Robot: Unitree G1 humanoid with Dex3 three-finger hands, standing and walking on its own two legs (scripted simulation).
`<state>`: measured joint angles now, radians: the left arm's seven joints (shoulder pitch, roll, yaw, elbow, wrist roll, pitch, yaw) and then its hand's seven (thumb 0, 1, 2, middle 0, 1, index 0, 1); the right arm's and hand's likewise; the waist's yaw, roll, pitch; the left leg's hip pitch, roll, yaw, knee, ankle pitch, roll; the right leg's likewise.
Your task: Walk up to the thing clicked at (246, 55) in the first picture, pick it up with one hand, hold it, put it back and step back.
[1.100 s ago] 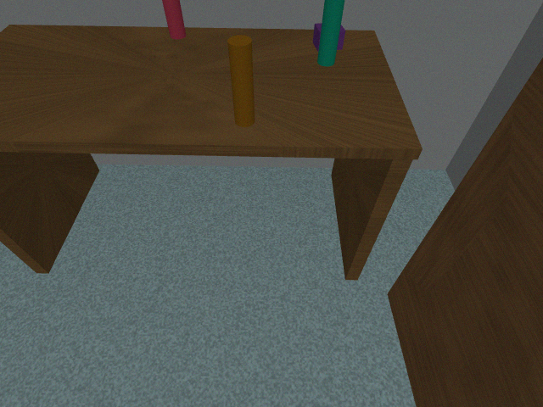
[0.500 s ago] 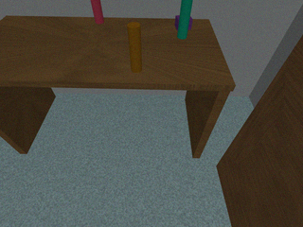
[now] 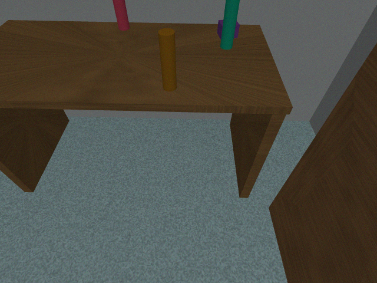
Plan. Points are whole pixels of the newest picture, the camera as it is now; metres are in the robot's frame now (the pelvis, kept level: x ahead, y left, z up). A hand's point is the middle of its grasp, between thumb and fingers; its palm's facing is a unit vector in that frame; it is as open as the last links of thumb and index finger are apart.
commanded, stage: stand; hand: left
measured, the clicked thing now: (168, 62) +0.77 +0.10 +0.05
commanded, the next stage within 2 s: walk up in 0.02 s
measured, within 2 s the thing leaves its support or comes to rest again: neither
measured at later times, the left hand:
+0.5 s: hand out of the picture +0.13 +0.18 -0.16, palm faces -0.01 -0.94 -0.35, open 7.4 cm
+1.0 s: hand (148, 198) +0.36 +0.14 -0.16, palm faces -0.09 -0.93 -0.36, open 7.4 cm
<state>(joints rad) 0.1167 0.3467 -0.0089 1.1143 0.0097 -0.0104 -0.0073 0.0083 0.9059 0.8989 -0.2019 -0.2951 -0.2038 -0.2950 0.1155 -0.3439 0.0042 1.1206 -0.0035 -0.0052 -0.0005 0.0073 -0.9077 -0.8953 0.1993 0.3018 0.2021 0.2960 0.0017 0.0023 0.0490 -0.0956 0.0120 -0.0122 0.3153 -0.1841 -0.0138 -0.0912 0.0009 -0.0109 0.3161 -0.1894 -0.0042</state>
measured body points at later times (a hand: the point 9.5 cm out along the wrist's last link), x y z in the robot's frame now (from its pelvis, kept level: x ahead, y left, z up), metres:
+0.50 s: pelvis +0.09 -0.09 -0.02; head +0.10 -0.09 +0.43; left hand +0.13 +0.23 -0.13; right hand +0.13 -0.42 -0.13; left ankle +0.10 +0.03 -0.70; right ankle +0.11 -0.21 -0.75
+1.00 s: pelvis +0.25 -0.13 -0.02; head +0.28 -0.13 +0.43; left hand +0.37 +0.18 -0.13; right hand +0.24 -0.43 -0.14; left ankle +0.22 +0.01 -0.75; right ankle +0.36 -0.28 -0.74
